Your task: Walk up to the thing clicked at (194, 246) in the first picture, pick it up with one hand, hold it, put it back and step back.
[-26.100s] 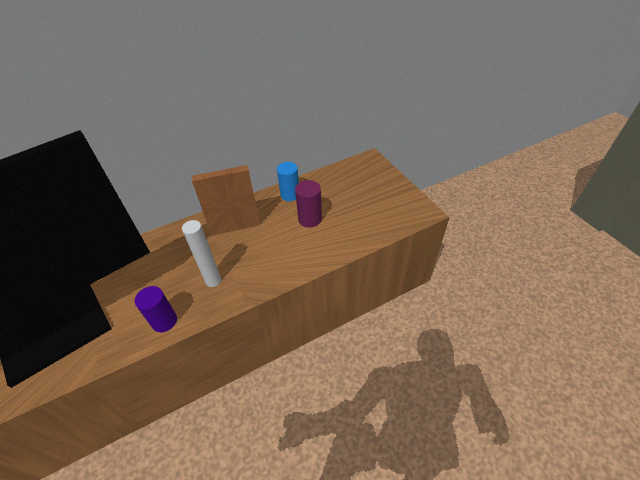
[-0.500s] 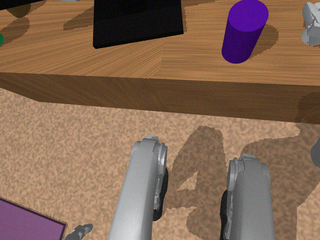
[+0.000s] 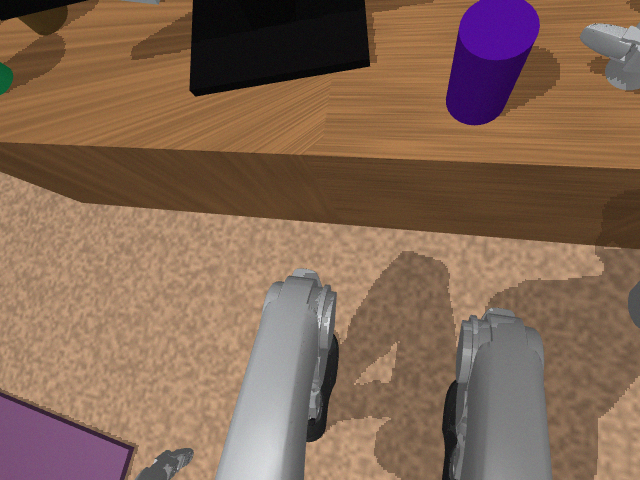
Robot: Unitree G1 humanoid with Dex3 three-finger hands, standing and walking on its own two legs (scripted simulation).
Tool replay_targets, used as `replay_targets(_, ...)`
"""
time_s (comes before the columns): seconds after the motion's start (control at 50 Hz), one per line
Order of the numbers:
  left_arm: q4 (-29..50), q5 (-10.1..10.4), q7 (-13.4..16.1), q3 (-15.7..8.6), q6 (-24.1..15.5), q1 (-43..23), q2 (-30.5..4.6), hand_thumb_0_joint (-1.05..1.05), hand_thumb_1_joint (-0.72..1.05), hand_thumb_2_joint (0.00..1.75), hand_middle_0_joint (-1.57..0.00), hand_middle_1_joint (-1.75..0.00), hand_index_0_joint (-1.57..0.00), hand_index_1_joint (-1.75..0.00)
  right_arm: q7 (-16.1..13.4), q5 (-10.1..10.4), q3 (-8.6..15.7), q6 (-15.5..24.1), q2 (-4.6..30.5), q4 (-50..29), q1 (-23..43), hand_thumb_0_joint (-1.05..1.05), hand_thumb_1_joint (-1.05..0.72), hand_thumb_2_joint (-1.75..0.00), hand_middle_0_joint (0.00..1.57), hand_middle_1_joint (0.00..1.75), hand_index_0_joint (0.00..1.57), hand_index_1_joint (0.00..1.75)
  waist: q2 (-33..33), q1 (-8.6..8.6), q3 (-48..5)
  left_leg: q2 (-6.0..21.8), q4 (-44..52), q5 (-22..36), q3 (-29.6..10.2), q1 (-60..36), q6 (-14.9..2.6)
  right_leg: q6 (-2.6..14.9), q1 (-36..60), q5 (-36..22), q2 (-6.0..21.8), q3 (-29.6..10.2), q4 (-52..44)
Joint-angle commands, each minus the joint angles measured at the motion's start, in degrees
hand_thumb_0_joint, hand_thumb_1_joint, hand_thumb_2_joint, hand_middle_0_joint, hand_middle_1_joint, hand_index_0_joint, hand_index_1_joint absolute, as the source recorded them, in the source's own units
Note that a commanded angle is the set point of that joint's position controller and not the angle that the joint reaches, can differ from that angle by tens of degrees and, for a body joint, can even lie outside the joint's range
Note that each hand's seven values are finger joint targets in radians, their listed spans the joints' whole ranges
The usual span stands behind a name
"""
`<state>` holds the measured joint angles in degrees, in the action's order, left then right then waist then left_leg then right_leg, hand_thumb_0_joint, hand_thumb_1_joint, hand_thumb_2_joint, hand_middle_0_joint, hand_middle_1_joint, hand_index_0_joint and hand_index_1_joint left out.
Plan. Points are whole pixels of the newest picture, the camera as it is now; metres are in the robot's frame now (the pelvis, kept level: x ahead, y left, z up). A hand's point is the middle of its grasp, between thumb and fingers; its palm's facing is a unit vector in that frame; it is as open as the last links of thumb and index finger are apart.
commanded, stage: withdraw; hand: right
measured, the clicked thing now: out of the picture +0.59 -0.21 +0.06
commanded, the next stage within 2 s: rise in 0.32 s
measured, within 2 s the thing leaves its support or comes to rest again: neither
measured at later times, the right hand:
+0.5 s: hand out of the picture +0.59 -0.28 +0.15, palm faces +0.23 +0.96 -0.14, open 16.1 cm
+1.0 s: hand out of the picture +0.51 -0.32 +0.22, palm faces +0.26 +0.87 -0.42, open 17.1 cm
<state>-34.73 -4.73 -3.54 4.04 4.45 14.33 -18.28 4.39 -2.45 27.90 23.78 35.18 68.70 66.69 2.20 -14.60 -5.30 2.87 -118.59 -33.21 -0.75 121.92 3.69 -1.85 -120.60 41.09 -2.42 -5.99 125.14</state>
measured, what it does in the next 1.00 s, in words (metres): rises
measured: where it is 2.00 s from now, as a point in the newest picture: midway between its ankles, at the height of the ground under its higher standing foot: (383, 432)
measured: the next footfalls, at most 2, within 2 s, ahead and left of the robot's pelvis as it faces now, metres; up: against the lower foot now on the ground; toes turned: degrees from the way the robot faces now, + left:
none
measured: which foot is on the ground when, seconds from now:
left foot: down 0.00-1.00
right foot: down 0.00-1.00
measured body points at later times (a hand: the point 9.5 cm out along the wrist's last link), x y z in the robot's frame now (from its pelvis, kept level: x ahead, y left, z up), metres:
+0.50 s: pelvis +0.01 +0.00 +0.08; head +0.23 -0.03 +0.47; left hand +0.04 +0.28 -0.03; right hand +0.57 -0.33 +0.16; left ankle +0.12 +0.15 -0.37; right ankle +0.07 -0.13 -0.37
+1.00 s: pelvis +0.05 -0.01 +0.25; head +0.21 -0.03 +0.67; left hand +0.08 +0.27 +0.14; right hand +0.49 -0.37 +0.24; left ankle +0.11 +0.15 -0.37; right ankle +0.07 -0.13 -0.37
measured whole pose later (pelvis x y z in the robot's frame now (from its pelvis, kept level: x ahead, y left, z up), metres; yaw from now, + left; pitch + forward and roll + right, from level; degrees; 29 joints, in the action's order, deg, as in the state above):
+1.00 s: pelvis +0.05 -0.01 +0.25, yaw +1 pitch +25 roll +5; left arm -33.8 1.0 -1.2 1.7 8.4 18.6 -16.1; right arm -1.5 -6.4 22.0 2.0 38.0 61.0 39.5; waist 1.5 -8.4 -6.4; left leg 0.4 -69.1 -25.5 1.6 68.7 2.6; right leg -1.0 -68.0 33.6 2.9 -4.2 76.3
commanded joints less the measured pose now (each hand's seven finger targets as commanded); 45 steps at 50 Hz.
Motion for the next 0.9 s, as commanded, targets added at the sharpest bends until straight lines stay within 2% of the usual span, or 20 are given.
replay_targets(0.0, 0.63, 0.13, 1.03, -4.60, -0.15, 12.75, -13.45, 0.00, 0.90, 0.89, -0.21, -0.30, -0.21, -0.30, -0.51, 0.61, 0.27, 4.10, 14.01, -13.26, 25.49, 0.00, 0.06, -0.41, 0.48, 0.44, 0.47, 0.44, 12.42, -1.49, -40.99, -0.56, 10.27, 7.35, 4.82, -26.24, -5.03, 2.62, 21.96, -9.81, 1.32, 3.82, -16.46)
replay_targets(0.04, 0.62, 0.16, 1.21, -4.21, -0.01, 13.09, -13.18, 0.00, 0.90, 0.89, -0.21, -0.30, -0.21, -0.30, -0.39, 0.29, 0.33, 4.50, 15.92, -16.45, 28.12, 0.00, 0.08, -0.39, 0.45, 0.41, 0.44, 0.41, 12.81, -1.36, -43.87, -0.51, 10.61, 7.97, 4.48, -28.04, -4.88, 2.69, 23.17, -10.45, 1.20, 4.14, -16.30)
replay_targets(0.08, 1.15, 0.24, 1.29, -4.75, 0.17, 13.35, -14.02, 0.00, 0.90, 0.89, -0.21, -0.30, -0.21, -0.30, -0.82, 0.22, 4.40, 3.66, 21.30, -17.58, 25.34, 0.00, 0.12, -0.35, 0.41, 0.37, 0.40, 0.37, 14.64, 0.54, -47.78, -0.54, 10.81, 9.82, 4.13, -31.51, -4.92, 2.55, 25.26, -12.84, 1.21, 4.64, -16.62)
replay_targets(0.1, 0.67, 0.38, 1.41, -4.54, 0.44, 13.63, -13.61, 0.00, 0.89, 0.89, -0.21, -0.30, -0.21, -0.30, -0.27, 0.48, 2.68, 3.38, 19.05, -18.97, 26.98, 0.00, 0.12, -0.33, 0.39, 0.35, 0.37, 0.35, 14.23, -0.46, -48.55, -0.47, 10.88, 10.73, 4.35, -31.82, -4.93, 2.37, 27.20, -14.19, 1.26, 4.39, -17.09)
replay_targets(0.16, 1.61, 1.05, 1.79, -5.25, 0.71, 13.46, -13.86, 0.00, 0.89, 0.89, -0.21, -0.30, -0.20, -0.30, 0.09, 0.68, 5.19, 1.61, 23.10, -23.44, 27.97, 0.00, 0.17, -0.28, 0.33, 0.29, 0.32, 0.29, 15.89, 0.99, -52.86, -0.69, 13.33, 10.95, 3.91, -35.03, -5.00, 2.43, 31.13, -14.52, 1.42, 4.32, -19.74)
replay_targets(0.2, 1.31, 1.59, 2.31, -6.39, 0.90, 13.64, -14.52, 0.00, 0.88, 0.90, -0.21, -0.30, -0.20, -0.30, 0.50, 0.48, 4.02, 0.14, 23.17, -25.22, 29.47, 0.00, 0.21, -0.22, 0.28, 0.23, 0.26, 0.23, 16.12, 0.79, -52.37, -0.65, 15.33, 10.01, 3.54, -36.00, -5.03, 2.45, 33.31, -13.18, 1.58, 4.28, -22.18)
replay_targets(0.32, 0.29, 3.21, 3.44, -5.21, 0.23, 12.66, -12.56, 0.00, 0.87, 0.90, -0.21, -0.30, -0.20, -0.31, 3.72, 1.45, 5.19, -4.29, 24.71, -15.88, 23.28, 0.00, 0.36, -0.06, 0.12, 0.06, 0.10, 0.06, 9.32, -0.53, -42.79, -1.15, 21.92, 8.91, 3.44, -38.37, -4.50, 3.33, 30.04, -11.68, 1.92, 4.20, -25.29)
replay_targets(0.42, 0.12, 3.61, 3.01, -4.76, -0.85, 12.16, -11.79, 0.00, 0.86, 0.90, -0.22, -0.31, -0.21, -0.31, 8.07, 1.83, 2.79, -5.59, 20.47, -6.80, 15.51, 0.00, 0.37, -0.05, 0.08, 0.03, 0.08, 0.03, 7.38, -0.60, -33.16, -1.34, 24.19, 7.30, 4.01, -35.47, -4.82, 3.39, 29.64, -11.06, 2.53, 2.85, -28.67)
replay_targets(0.44, 1.10, 3.53, 2.09, -4.03, 1.07, 12.36, -10.44, 0.00, 0.88, 0.91, -0.22, -0.32, -0.22, -0.32, 4.65, -6.98, 3.73, -9.61, 31.28, -1.46, 12.05, 0.00, 0.44, -0.08, 0.05, 0.06, 0.06, 0.06, 8.35, 4.05, -34.82, -2.31, 27.06, 6.76, 3.35, -39.08, -4.91, 3.13, 34.82, -11.69, 2.53, 3.69, -32.45)
replay_targets(0.48, 3.33, 4.04, 1.00, -4.13, 2.12, 11.74, -10.20, 0.00, 0.88, 0.90, -0.22, -0.32, -0.22, -0.32, 2.15, -6.28, -1.21, -11.82, 22.98, -5.56, 16.75, 0.00, 0.50, -0.07, 0.05, 0.06, 0.06, 0.06, 8.50, 1.15, -34.35, -2.28, 28.61, 7.09, 3.69, -37.82, -4.93, 3.00, 39.30, -11.21, 3.29, 1.99, -34.83)
replay_targets(0.54, 5.11, 4.39, 0.64, -4.25, 3.20, 11.40, -10.28, 0.00, 0.89, 0.90, -0.21, -0.31, -0.21, -0.31, 0.04, -7.97, 1.72, -12.90, 33.68, -19.62, 21.99, 0.00, 0.51, -0.07, 0.05, 0.06, 0.06, 0.06, 15.87, 5.75, -46.27, -2.46, 31.50, 10.25, 3.16, -46.24, -5.02, 2.25, 49.55, -15.43, 3.29, 1.96, -38.77)
replay_targets(0.58, 5.79, 4.58, 0.43, -4.72, 3.72, 12.50, -10.84, 0.00, 0.89, 0.90, -0.20, -0.31, -0.20, -0.31, -1.78, -9.02, 5.32, -13.77, 39.55, -23.98, 18.25, 0.00, 0.52, -0.07, 0.04, 0.06, 0.06, 0.06, 19.21, 7.46, -51.09, -2.58, 33.37, 13.47, 3.26, -50.31, -5.01, 1.49, 57.84, -21.29, 3.78, 1.47, -40.96)
replay_targets(0.66, 2.54, 4.23, 1.83, -5.69, 4.14, 13.05, -10.23, 0.00, 0.90, 0.90, -0.20, -0.30, -0.20, -0.30, -4.62, -8.92, 1.54, -15.08, 30.77, -15.73, 14.30, 0.00, 0.44, -0.12, 0.06, 0.07, 0.06, 0.07, 13.11, 3.35, -37.50, -3.09, 39.82, 13.26, 3.95, -50.19, -4.94, 1.80, 58.40, -20.28, 4.57, 0.74, -45.65)
replay_targets(0.7, 1.73, 4.14, 2.48, -6.20, 3.83, 13.27, -10.84, 0.00, 0.90, 0.90, -0.20, -0.29, -0.20, -0.30, -5.39, -8.64, 0.65, -14.86, 31.31, -19.63, 17.18, 0.00, 0.45, -0.11, 0.06, 0.07, 0.06, 0.07, 15.94, 4.07, -39.59, -3.16, 42.05, 14.32, 3.74, -51.72, -5.09, 1.55, 64.13, -22.66, 4.79, 1.33, -47.29)
replay_targets(0.74, 0.81, 4.37, 2.53, -5.56, 3.46, 13.70, -9.65, 0.00, 0.90, 0.90, -0.20, -0.30, -0.20, -0.30, -5.79, -8.05, -1.44, -15.83, 26.78, -12.95, 11.55, 0.00, 0.48, -0.10, 0.06, 0.07, 0.06, 0.07, 12.90, 3.38, -34.65, -3.40, 45.60, 15.09, 4.14, -54.87, -5.11, 1.69, 63.93, -23.33, 4.79, 1.74, -49.46)
replay_targets(0.76, 1.10, 4.65, 2.54, -5.21, 3.20, 13.23, -9.56, 0.00, 0.90, 0.90, -0.20, -0.30, -0.20, -0.30, -6.04, -7.82, -0.94, -16.70, 25.18, -5.67, 2.22, 0.00, 0.50, -0.09, 0.06, 0.06, 0.06, 0.06, 10.25, 3.98, -30.95, -3.60, 46.84, 15.78, 4.60, -55.29, -4.99, 1.81, 63.78, -24.25, 4.87, 1.71, -50.49)
replay_targets(0.78, 0.17, 4.41, 2.69, -5.23, 3.13, 13.21, -9.11, 0.00, 0.90, 0.90, -0.20, -0.29, -0.20, -0.30, -6.11, -7.36, -2.90, -16.46, 22.97, -8.73, 5.32, 0.00, 0.46, -0.11, 0.06, 0.07, 0.06, 0.07, 11.02, 3.72, -29.16, -3.56, 47.41, 15.94, 4.55, -55.43, -5.22, 1.57, 63.43, -24.24, 4.90, 1.36, -51.77)
replay_targets(0.84, 2.35, 4.86, 2.74, -4.88, 3.21, 12.91, -8.62, 0.00, 0.90, 0.90, -0.20, -0.29, -0.20, -0.30, -6.08, -6.09, -3.52, -17.69, 20.00, -8.31, -5.18, 0.00, 0.46, -0.11, 0.06, 0.07, 0.06, 0.07, 10.04, 6.32, -29.64, -3.94, 50.94, 18.40, 4.92, -60.38, -5.38, 1.33, 69.48, -28.44, 5.17, 1.17, -55.99)
replay_targets(0.86, 2.90, 5.08, 2.83, -5.82, 3.41, 13.46, -9.43, 0.00, 0.90, 0.90, -0.20, -0.29, -0.20, -0.30, -6.35, -5.53, -1.87, -18.25, 20.79, -9.31, -10.28, 0.00, 0.49, -0.09, 0.06, 0.06, 0.06, 0.06, 9.51, 6.72, -29.35, -3.90, 52.21, 19.89, 5.10, -63.24, -5.38, 1.21, 70.50, -30.04, 5.18, 0.96, -57.58)
replay_targets(0.88, 3.78, 5.44, 2.69, -4.98, 3.25, 12.72, -7.83, 0.00, 0.90, 0.90, -0.20, -0.29, -0.20, -0.30, -6.03, -4.52, -4.81, -18.53, 15.94, -12.17, -10.91, 0.00, 0.48, -0.10, 0.06, 0.07, 0.06, 0.07, 8.65, 6.68, -30.47, -4.06, 53.52, 20.73, 5.10, -65.42, -5.28, 1.30, 72.51, -30.47, 5.20, 1.09, -58.85)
